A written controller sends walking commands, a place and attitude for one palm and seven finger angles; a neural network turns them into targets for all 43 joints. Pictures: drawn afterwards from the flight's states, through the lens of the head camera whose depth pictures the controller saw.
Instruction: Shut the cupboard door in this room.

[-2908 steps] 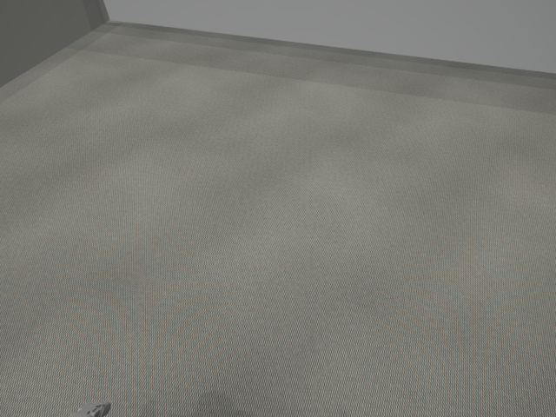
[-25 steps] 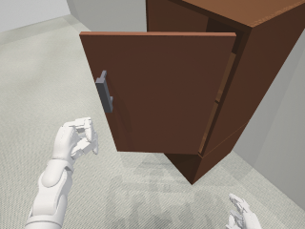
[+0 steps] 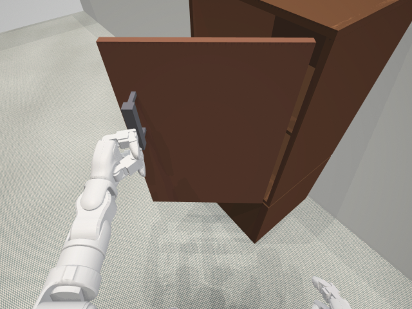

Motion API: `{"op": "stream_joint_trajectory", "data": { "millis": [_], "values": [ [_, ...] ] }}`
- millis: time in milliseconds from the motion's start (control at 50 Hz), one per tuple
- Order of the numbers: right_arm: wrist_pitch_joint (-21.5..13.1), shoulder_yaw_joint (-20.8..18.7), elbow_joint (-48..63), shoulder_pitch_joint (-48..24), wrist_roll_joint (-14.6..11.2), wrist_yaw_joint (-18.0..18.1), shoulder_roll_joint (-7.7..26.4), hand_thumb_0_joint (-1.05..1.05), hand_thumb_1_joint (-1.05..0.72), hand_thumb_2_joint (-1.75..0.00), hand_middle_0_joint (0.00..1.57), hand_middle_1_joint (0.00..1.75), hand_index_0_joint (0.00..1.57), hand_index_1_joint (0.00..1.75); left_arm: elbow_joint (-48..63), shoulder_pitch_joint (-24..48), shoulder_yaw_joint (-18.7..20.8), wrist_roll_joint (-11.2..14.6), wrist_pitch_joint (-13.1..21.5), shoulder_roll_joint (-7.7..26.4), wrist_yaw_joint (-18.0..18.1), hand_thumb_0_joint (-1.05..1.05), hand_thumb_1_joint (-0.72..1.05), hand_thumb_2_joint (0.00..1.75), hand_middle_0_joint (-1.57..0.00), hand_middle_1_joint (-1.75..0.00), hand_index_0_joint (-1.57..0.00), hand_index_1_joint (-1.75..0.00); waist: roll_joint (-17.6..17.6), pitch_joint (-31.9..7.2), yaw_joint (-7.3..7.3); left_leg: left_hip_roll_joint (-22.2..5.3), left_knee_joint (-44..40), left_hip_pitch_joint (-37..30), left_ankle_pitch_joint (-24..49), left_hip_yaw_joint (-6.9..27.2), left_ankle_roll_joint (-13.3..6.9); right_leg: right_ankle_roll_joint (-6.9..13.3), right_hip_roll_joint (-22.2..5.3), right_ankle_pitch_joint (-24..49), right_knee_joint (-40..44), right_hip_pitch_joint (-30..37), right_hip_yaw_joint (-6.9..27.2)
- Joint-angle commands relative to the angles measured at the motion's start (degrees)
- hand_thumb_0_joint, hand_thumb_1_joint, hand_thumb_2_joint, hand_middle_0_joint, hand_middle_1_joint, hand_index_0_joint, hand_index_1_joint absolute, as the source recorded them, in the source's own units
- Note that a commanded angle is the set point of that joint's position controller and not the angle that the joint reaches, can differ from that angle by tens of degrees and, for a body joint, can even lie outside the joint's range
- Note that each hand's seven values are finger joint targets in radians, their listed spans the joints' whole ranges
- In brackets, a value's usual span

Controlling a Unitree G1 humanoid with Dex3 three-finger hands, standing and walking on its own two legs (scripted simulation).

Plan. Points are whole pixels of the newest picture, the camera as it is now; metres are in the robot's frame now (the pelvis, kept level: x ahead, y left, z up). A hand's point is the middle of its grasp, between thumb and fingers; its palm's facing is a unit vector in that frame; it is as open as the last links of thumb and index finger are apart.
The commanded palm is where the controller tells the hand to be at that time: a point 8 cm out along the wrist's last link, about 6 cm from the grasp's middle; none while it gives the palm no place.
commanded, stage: bring the fist close to the handle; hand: left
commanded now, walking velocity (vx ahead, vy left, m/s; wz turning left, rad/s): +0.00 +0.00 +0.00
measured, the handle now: (136, 121) +0.49 +0.18 +0.09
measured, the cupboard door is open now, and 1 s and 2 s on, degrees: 50 45 32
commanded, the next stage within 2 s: push the door shut along its arc in 0.40 s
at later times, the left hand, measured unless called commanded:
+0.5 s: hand (138, 157) +0.38 +0.15 +0.09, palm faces +0.01 -1.00 -0.01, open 3.1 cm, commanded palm +0.36 +0.20 +0.09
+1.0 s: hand (151, 134) +0.44 +0.14 +0.09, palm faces -0.11 -0.99 -0.03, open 3.1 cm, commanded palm +0.43 +0.18 +0.09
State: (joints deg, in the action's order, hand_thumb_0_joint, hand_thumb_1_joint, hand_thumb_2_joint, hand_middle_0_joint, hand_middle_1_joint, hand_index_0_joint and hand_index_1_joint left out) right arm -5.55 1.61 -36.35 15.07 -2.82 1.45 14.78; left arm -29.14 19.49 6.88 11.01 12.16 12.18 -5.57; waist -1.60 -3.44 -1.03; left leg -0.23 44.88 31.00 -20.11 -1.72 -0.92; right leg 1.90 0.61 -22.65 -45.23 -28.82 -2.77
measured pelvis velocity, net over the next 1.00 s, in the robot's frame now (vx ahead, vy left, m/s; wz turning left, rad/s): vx -0.01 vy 0.01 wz -0.01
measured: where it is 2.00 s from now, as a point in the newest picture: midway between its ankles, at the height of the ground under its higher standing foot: outside the picture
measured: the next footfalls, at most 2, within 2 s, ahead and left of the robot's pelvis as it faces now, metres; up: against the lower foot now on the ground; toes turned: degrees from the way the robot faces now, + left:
none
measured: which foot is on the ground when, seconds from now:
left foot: down 0.00-1.00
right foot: down 0.00-1.00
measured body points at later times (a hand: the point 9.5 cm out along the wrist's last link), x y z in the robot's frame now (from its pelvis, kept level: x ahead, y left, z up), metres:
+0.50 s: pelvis -0.01 +0.00 +0.00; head +0.02 +0.00 +0.45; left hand +0.37 +0.21 +0.10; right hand +0.11 -0.25 -0.11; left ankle +0.03 +0.11 -0.71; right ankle +0.00 -0.10 -0.71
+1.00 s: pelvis -0.01 +0.01 -0.01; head +0.05 +0.00 +0.44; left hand +0.44 +0.19 +0.10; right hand +0.05 -0.26 -0.13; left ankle +0.03 +0.11 -0.71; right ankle +0.00 -0.10 -0.71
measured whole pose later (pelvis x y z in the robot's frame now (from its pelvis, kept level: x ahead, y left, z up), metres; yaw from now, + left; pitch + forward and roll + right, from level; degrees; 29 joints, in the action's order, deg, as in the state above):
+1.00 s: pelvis -0.01 +0.01 -0.01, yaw +0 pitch +11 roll -1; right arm -2.8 1.0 -38.4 19.5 -2.6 0.9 15.8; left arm -58.1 43.3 10.4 9.6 18.9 17.8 -12.0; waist -1.6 -4.0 -4.6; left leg -0.5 49.0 39.1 -20.5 -1.9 -1.4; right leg 1.6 0.7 -22.6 -48.8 -36.8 -2.6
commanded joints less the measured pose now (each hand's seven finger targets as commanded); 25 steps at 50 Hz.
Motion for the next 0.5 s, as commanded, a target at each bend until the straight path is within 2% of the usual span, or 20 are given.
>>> {"op": "stream_joint_trajectory", "data": {
  "millis": [0,20,40,80,100,120,160,180,200,220,260,280,360,400,420,440,480],
  "values": [
    [-2.20,-3.25,6.81,-0.84,0.13,0.30,7.42,0.00,-0.90,-0.90,0.20,0.30,0.20,0.30,9.17,24.76,4.47,0.24,5.19,9.41,0.76,0.00,0.90,0.90,-1.30,-1.50,-1.30,-1.50,1.52,-18.07,-0.58,0.45,-4.39,-9.53,10.78,2.19,-0.64,-0.84,-0.18,16.87,6.43,4.16,2.59],
    [-1.99,-3.24,6.96,-0.56,0.28,0.22,7.59,0.00,-0.90,-0.90,0.20,0.30,0.20,0.30,8.70,23.44,5.15,-0.13,5.43,10.44,0.82,0.00,0.90,0.90,-1.30,-1.50,-1.30,-1.50,1.55,-19.15,-0.07,0.44,-4.31,-9.60,11.71,2.08,-0.70,-0.78,-0.15,17.80,6.08,5.23,2.66],
    [-1.85,-3.13,7.32,-0.73,0.25,-0.05,7.20,0.00,-0.90,-0.90,0.20,0.30,0.20,0.30,8.68,22.79,3.94,-0.12,5.67,8.74,0.63,0.00,0.90,0.90,-1.30,-1.50,-1.30,-1.50,0.31,-19.16,-0.02,0.45,-4.59,-9.80,12.23,2.02,-0.62,-0.70,-0.24,18.52,5.83,5.19,2.38],
    [-1.55,-3.24,7.43,-0.41,0.16,-0.41,7.22,0.00,-0.90,-0.90,0.20,0.30,0.20,0.30,7.19,21.62,4.37,0.10,5.86,8.41,0.50,0.00,0.90,0.90,-1.30,-1.50,-1.30,-1.50,1.40,-18.32,0.25,0.44,-4.52,-9.31,12.82,1.87,-0.65,-0.71,-0.01,19.35,5.85,5.04,2.22],
    [-1.30,-3.27,7.43,-0.31,0.13,-0.40,7.36,0.00,-0.90,-0.90,0.20,0.30,0.20,0.30,5.90,21.15,5.20,0.30,5.77,9.29,0.41,0.00,0.90,0.90,-1.30,-1.50,-1.30,-1.50,3.21,-17.22,0.12,0.52,-4.54,-7.98,11.64,1.60,-0.77,-0.96,-0.05,18.77,6.39,5.23,2.58],
    [-0.95,-3.29,7.32,0.04,0.26,-0.32,7.75,0.00,-0.90,-0.90,0.20,0.30,0.20,0.30,4.91,20.66,6.88,0.08,5.71,11.61,0.28,0.00,0.90,0.90,-1.30,-1.50,-1.30,-1.50,4.02,-17.01,0.47,0.53,-4.74,-7.06,11.14,1.59,-0.84,-0.99,-0.13,18.28,6.56,6.05,2.79],
    [-0.68,-3.19,7.92,-0.50,-0.01,-0.29,7.39,0.00,-0.90,-0.90,0.20,0.30,0.20,0.30,6.13,23.29,5.04,0.27,5.98,9.67,-0.19,0.00,0.90,0.90,-1.30,-1.50,-1.30,-1.50,3.53,-15.88,-0.31,0.63,-5.09,-6.76,9.82,1.17,-1.02,-1.18,-0.24,17.25,7.11,5.40,3.13],
    [-0.56,-3.35,7.98,-0.42,-0.07,-0.25,7.47,0.00,-0.90,-0.90,0.20,0.30,0.20,0.30,6.05,22.64,6.14,0.28,6.17,10.78,-0.18,0.00,0.90,0.90,-1.30,-1.50,-1.30,-1.50,2.85,-15.75,0.23,0.53,-5.22,-6.88,9.49,1.34,-0.86,-0.96,-0.07,16.43,7.11,5.18,2.98],
    [-0.50,-3.26,8.04,-0.57,-0.13,-0.22,7.38,0.00,-0.90,-0.90,0.20,0.30,0.20,0.30,6.95,23.97,4.69,0.27,6.42,9.53,-0.18,0.00,0.90,0.90,-1.30,-1.50,-1.30,-1.50,2.19,-15.96,-0.43,0.60,-5.14,-7.41,9.11,1.18,-0.97,-1.04,-0.05,15.99,7.28,4.76,3.11],
    [-0.65,-3.33,8.05,-0.37,0.02,-0.17,7.44,0.00,-0.90,-0.90,0.20,0.30,0.20,0.30,8.12,25.34,4.29,0.27,6.88,9.39,-0.17,0.00,0.90,0.90,-1.30,-1.50,-1.30,-1.50,1.65,-16.53,-0.54,0.56,-5.03,-8.03,8.95,1.44,-1.04,-0.97,0.04,15.50,7.16,4.49,2.96],
    [-0.77,-3.52,7.73,-0.23,0.00,-0.05,7.52,0.00,-0.90,-0.90,0.20,0.30,0.20,0.30,7.96,25.49,5.20,0.54,7.50,10.14,-0.08,0.00,0.90,0.90,-1.30,-1.50,-1.30,-1.50,3.03,-17.38,-0.65,0.50,-4.88,-8.14,9.05,1.52,-1.08,-1.02,0.10,15.70,7.22,4.92,3.16],
    [-0.84,-3.50,7.67,-0.32,-0.09,-0.07,7.46,0.00,-0.90,-0.90,0.20,0.30,0.20,0.30,7.63,24.87,5.21,0.60,7.63,10.03,-0.17,0.00,0.90,0.90,-1.30,-1.50,-1.30,-1.50,2.12,-17.10,-0.47,0.54,-4.94,-8.09,8.86,1.43,-1.03,-0.98,0.11,15.47,7.19,4.65,3.18],
    [-1.03,-3.50,7.17,-0.21,-0.11,0.03,7.42,0.00,-0.90,-0.90,0.20,0.30,0.20,0.30,7.82,26.45,3.30,0.42,7.85,8.48,-0.41,0.00,0.90,0.90,-1.30,-1.50,-1.30,-1.50,1.14,-17.01,-1.21,0.37,-5.01,-8.96,8.23,1.77,-0.99,-0.95,0.24,14.42,7.01,3.20,2.68],
    [-0.92,-3.45,6.97,-0.12,-0.16,0.06,7.59,0.00,-0.90,-0.90,0.20,0.30,0.20,0.30,5.94,26.07,4.15,0.44,7.34,9.37,-0.36,0.00,0.90,0.90,-1.30,-1.50,-1.30,-1.50,1.94,-15.94,-1.22,0.41,-5.10,-8.33,7.46,1.92,-1.00,-0.96,0.26,13.53,7.37,2.77,2.69],
    [-0.76,-3.49,7.01,0.05,-0.08,0.20,7.90,0.00,-0.90,-0.90,0.20,0.30,0.20,0.30,4.98,24.82,5.48,0.32,7.05,10.98,-0.25,0.00,0.90,0.90,-1.30,-1.50,-1.30,-1.50,2.85,-15.86,-0.78,0.41,-5.10,-7.72,6.82,1.81,-1.07,-1.05,0.25,12.57,7.62,3.24,2.83],
    [-0.76,-3.33,7.19,-0.42,-0.22,0.20,7.69,0.00,-0.90,-0.90,0.20,0.30,0.20,0.30,5.97,27.20,3.82,0.16,7.18,9.71,-0.36,0.00,0.90,0.90,-1.30,-1.50,-1.30,-1.50,2.00,-15.67,-1.59,0.35,-5.34,-8.10,6.52,1.89,-1.05,-1.05,0.06,12.27,7.55,2.53,2.71],
    [-0.98,-3.45,7.30,-0.47,-0.25,0.16,7.50,0.00,-0.90,-0.90,0.20,0.30,0.20,0.30,5.99,27.49,2.94,0.40,7.23,7.99,-0.24,0.00,0.90,0.90,-1.30,-1.50,-1.30,-1.50,1.38,-16.48,-1.26,0.28,-5.33,-9.16,6.77,2.18,-0.89,-0.83,0.34,12.16,7.35,2.11,2.34]
  ]
}}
